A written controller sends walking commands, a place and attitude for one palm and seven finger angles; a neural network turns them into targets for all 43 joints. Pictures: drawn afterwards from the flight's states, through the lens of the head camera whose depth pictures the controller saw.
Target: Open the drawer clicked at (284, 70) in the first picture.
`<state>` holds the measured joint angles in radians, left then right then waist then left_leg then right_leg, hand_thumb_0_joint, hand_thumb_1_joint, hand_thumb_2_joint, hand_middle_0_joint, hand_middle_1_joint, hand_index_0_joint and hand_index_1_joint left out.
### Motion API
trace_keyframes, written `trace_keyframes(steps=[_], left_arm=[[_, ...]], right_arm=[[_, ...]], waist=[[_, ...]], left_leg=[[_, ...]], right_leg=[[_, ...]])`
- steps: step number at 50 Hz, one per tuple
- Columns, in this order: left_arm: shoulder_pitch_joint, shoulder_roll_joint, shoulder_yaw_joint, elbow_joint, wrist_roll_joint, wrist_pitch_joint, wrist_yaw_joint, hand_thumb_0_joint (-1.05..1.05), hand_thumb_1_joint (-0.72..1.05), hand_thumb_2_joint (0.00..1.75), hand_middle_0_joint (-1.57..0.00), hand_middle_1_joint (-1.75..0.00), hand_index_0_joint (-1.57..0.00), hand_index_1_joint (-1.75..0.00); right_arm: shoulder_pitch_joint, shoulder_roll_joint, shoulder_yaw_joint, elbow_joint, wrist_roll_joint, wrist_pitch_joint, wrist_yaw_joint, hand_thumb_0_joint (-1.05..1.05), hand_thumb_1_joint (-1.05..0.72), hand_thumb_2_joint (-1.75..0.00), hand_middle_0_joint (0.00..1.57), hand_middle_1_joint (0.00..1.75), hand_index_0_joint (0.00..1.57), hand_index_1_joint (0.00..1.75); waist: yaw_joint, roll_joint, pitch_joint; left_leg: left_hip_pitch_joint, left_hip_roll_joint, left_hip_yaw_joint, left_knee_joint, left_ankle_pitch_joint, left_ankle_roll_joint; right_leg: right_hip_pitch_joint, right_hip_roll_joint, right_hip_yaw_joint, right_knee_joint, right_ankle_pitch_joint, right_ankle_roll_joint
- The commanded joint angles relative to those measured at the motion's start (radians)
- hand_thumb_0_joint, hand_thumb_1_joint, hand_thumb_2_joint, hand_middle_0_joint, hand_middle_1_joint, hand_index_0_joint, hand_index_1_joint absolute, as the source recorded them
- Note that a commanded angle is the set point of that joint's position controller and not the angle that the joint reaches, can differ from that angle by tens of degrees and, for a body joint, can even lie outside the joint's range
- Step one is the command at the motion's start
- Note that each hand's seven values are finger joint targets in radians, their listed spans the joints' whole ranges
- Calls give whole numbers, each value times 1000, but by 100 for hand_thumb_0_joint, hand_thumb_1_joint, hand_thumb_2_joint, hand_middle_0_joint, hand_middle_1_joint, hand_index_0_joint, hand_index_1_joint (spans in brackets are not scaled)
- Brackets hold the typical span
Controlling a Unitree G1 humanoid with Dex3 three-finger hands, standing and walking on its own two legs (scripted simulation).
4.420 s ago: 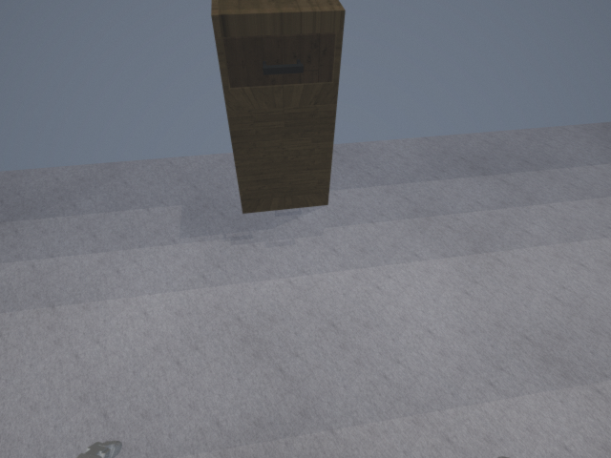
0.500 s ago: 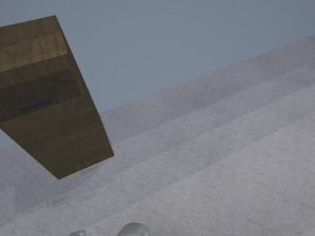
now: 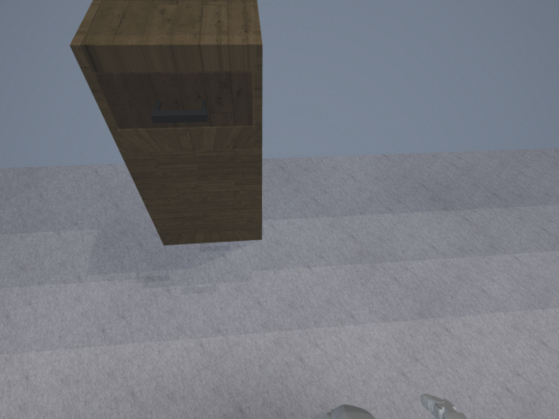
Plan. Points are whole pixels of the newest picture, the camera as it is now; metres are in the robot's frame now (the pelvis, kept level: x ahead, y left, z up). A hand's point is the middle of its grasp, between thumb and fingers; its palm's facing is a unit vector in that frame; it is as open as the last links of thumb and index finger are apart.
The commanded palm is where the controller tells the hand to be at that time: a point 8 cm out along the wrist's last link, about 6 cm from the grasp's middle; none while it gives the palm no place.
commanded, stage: turn to face it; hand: left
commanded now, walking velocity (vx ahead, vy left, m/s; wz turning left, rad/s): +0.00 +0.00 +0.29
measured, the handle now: (180, 110) +0.76 +0.31 -0.07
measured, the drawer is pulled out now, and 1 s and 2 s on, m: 0.00 0.00 0.00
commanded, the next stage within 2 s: take the last steps up to it in 0.20 s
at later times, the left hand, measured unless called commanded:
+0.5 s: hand out of the picture +0.01 +0.17 -0.16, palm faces +0.23 -0.95 -0.23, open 7.3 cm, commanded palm none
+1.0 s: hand (166, 372) +0.20 +0.21 -0.17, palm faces +0.16 -0.97 -0.18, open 7.4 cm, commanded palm none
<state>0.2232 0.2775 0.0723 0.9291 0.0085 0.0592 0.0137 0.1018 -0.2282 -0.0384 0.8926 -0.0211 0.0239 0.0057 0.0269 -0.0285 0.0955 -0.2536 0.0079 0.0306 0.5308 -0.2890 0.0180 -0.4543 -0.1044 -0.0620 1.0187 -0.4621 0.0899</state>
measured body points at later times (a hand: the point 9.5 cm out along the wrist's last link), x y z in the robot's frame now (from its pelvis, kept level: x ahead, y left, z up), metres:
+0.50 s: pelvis +0.02 -0.02 +0.01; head +0.04 -0.02 +0.46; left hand +0.00 +0.22 -0.14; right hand +0.11 -0.25 -0.15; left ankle -0.03 +0.11 -0.70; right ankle +0.02 -0.13 -0.74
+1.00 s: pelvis +0.14 +0.02 -0.01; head +0.17 +0.02 +0.44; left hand +0.19 +0.26 -0.15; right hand +0.08 -0.20 -0.16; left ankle -0.01 +0.11 -0.74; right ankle +0.26 -0.08 -0.72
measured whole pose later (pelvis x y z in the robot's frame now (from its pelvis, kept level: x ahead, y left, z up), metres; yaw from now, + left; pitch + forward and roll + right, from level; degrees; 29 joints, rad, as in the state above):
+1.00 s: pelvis +0.14 +0.02 -0.01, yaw +10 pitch -1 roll +1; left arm 0.15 0.17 0.05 1.03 0.02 -0.01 -0.02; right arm 0.45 -0.12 -0.03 1.16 -0.03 -0.05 -0.02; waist -0.04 0.00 0.07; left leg 0.07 0.03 0.12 0.37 -0.41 -0.02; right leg -0.44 -0.09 -0.12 0.65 -0.23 0.00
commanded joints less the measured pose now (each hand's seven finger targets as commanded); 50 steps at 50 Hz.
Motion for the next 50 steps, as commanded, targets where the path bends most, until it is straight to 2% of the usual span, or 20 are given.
trace_keyframes(steps=[1, 5, 7, 8, 9, 10, 14, 23, 25, 27, 28, 29, 30, 31, 33, 37, 44, 47, 49, 50], left_arm=[[-8, 40, 2, -91, 3, -26, -3, 0, 90, 90, -20, -30, -20, -30], [39, 35, -1, -78, -1, -42, 3, 0, 90, 90, -20, -30, -20, -30], [107, 60, 3, -61, 5, -60, 8, 0, 90, 90, -20, -30, -20, -30], [117, 139, 16, -57, 19, -73, 16, 0, 90, 90, -20, -30, -20, -30], [115, 211, 26, -71, 22, -75, 17, 0, 90, 90, -20, -30, -20, -30], [109, 180, 25, -67, 13, -76, 21, 0, 90, 90, -20, -30, -20, -30], [-11, 88, 4, -82, 13, -74, 23, 0, 90, 90, -20, -30, -20, -30], [152, 103, 12, 36, 27, -94, 5, 0, 90, 90, -20, -30, -20, -30], [150, 100, 11, 59, 26, -94, 1, 0, 90, 90, -20, -30, -20, -30], [116, 87, 7, 76, 13, -88, -3, 0, 90, 90, -20, -30, -20, -30], [107, 56, -3, 76, 7, -84, -7, 0, 90, 90, -20, -30, -20, -30], [90, 4, -13, 60, 5, -81, -16, 0, 90, 90, -20, -30, -20, -30], [31, -39, -25, 21, 9, -84, -19, 0, 90, 90, -20, -30, -20, -30], [-44, -19, -21, 6, 22, -81, -14, 0, 90, 90, -20, -30, -20, -30], [-47, -11, -13, 34, 18, -86, -29, 0, 90, 90, -20, -30, -20, -30], [33, -39, -19, 87, 14, -81, -36, 0, 90, 90, -20, -30, -20, -30], [-104, -64, -23, 48, 9, -78, -37, 0, 90, 90, -20, -30, -20, -30], [-106, -61, -14, 38, 9, -82, -38, 0, 90, 90, -20, -30, -20, -30], [10, -37, -4, 74, 12, -92, -36, 0, 90, 90, -20, -30, -20, -30], [144, -2, 8, 115, 17, -104, -31, 0, 90, 90, -20, -30, -20, -30]], right_arm=[[45, -204, -59, -43, -3, -8, -11, 0, -90, -90, 20, 30, 20, 30], [23, -195, -60, -43, -3, -1, -10, 0, -90, -90, 20, 30, 20, 30], [16, -167, -56, -45, 7, -2, -7, 0, -90, -90, 20, 30, 20, 30], [51, -102, -47, -49, 18, -5, -1, 0, -90, -90, 20, 30, 20, 30], [50, -77, -40, -73, 18, 2, 0, 0, -90, -90, 20, 30, 20, 30], [27, -104, -49, -59, 9, 18, -7, 0, -90, -90, 20, 30, 20, 30], [66, -86, -52, 13, 6, 27, 9, 0, -90, -90, 20, 30, 20, 30], [2, -29, -25, 22, -1, -9, 26, 0, -90, -90, 20, 30, 20, 30], [50, -16, -19, 39, 0, -22, 23, 0, -90, -90, 20, 30, 20, 30], [162, -11, -13, 88, -1, -37, 14, 0, -90, -90, 20, 30, 20, 30], [227, -49, -18, 118, 0, -45, 5, 0, -90, -90, 20, 30, 20, 30], [303, -118, -36, 135, -6, -48, -3, 0, -90, -90, 20, 30, 20, 30], [392, -192, -50, 151, -11, -48, -12, 0, -90, -90, 20, 30, 20, 30], [402, -177, -48, 167, -12, -49, -18, 0, -90, -90, 20, 30, 20, 30], [320, -105, -23, 154, -5, -63, -28, 0, -90, -90, 20, 30, 20, 30], [303, -68, -13, 165, 3, -93, -36, 0, -90, -90, 20, 30, 20, 30], [372, -58, -21, 221, -4, -90, -36, 0, -90, -90, 20, 30, 20, 30], [351, -66, -26, 227, -9, -86, -38, 0, -90, -90, 20, 30, 20, 30], [341, -68, -25, 232, -6, -82, -36, 0, -90, -90, 20, 30, 20, 30], [334, -58, -24, 231, 1, -85, -33, 0, -90, -90, 20, 30, 20, 30]], waist=[[-46, 177, -144], [-24, 190, -143], [12, 97, -164], [9, -115, -183], [15, -255, -169], [26, -250, -168], [-29, -121, -80], [49, -135, -62], [31, -139, -65], [-25, -96, -79], [-53, 13, -89], [-89, 215, -83], [-129, 322, -38], [-142, 306, 16], [-93, 216, 79], [-39, 136, -7], [-67, 154, 54], [-52, 163, 68], [5, 108, 8], [68, 52, -59]], left_leg=[[127, 231, -200, -149, 514, 153], [68, 215, -235, -98, 515, 133], [-1, 145, -197, 11, 373, 62], [-166, 34, -84, 189, 106, -9], [-243, -47, -45, 383, -308, -46], [-224, -12, -118, 511, -321, -37], [-247, 21, -70, 657, -119, -64], [-182, 48, 44, 224, -149, -42], [-103, 37, 72, 99, -135, -29], [104, 15, 121, -91, -9, -24], [244, 48, 70, -146, -17, -13], [332, 214, -165, -223, -142, 49], [326, 386, -403, -347, -215, 147], [259, 407, -431, -390, -255, 175], [201, 352, -320, -384, -91, 167], [248, 274, -117, -338, 322, 149], [224, 262, -49, -322, 378, 138], [166, 282, -43, -278, 353, 129], [127, 238, -9, -126, 447, 101], [60, 194, 31, 50, 446, 69]], right_leg=[[10, 28, 9, -123, 19, -5], [160, 64, -8, -345, 97, -20], [319, 34, 11, -603, 303, -30], [446, -170, 227, -669, 453, -92], [410, -373, 379, -702, 641, -216], [330, -359, 360, -715, 617, -254], [274, -215, 116, -695, 549, -210], [359, -240, 141, -806, 116, -232], [339, -218, 112, -781, 101, -222], [231, -157, 35, -710, 49, -173], [117, -113, -11, -624, 5, -134], [-44, -23, -89, -431, -40, -88], [-185, 50, -127, -218, -113, -68], [-221, 27, -43, -64, -123, -84], [-253, -21, 23, 52, 27, -91], [-170, -25, 4, 14, 152, -62], [-105, -3, -49, -259, 220, -69], [7, 16, -56, -346, 220, -92], [206, 71, -98, -443, 258, -109], [393, 56, -65, -492, 296, -123]])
